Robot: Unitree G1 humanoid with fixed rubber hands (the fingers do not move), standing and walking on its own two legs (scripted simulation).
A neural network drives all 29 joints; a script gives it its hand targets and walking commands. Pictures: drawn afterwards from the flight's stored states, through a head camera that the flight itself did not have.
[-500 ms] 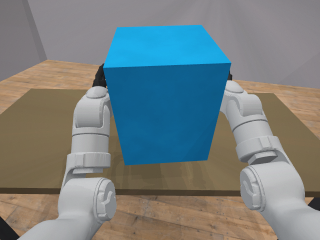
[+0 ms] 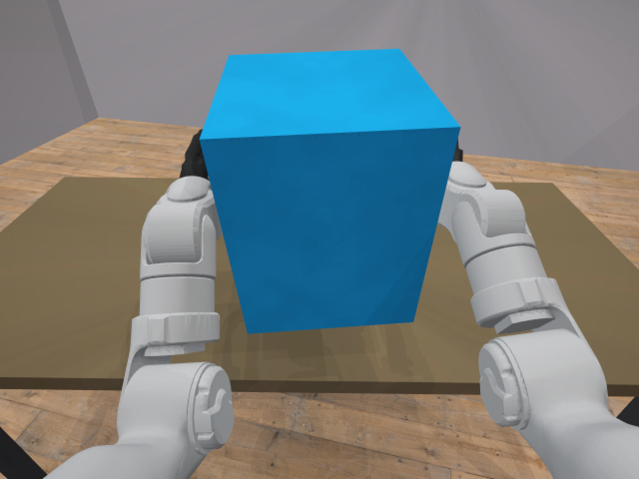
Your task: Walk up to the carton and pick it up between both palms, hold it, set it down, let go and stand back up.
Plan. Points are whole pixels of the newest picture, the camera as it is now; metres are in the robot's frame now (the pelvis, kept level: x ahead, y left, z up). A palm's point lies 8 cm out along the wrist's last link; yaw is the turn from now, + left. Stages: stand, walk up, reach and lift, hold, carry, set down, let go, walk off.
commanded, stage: hold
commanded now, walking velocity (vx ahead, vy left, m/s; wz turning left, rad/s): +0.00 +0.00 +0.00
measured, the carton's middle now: (323, 191) +0.36 +0.00 +0.25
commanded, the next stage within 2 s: none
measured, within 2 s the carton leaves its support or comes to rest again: neither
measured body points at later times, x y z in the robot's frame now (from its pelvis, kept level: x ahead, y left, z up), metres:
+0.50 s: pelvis -0.01 +0.00 +0.00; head -0.09 +0.01 +0.44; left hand +0.37 +0.15 +0.26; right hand +0.38 -0.15 +0.27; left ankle +0.01 +0.12 -0.74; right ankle +0.06 -0.11 -0.74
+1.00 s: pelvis -0.01 -0.01 +0.00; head -0.09 +0.00 +0.44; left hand +0.38 +0.15 +0.27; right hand +0.38 -0.15 +0.27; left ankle +0.01 +0.12 -0.74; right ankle +0.06 -0.11 -0.74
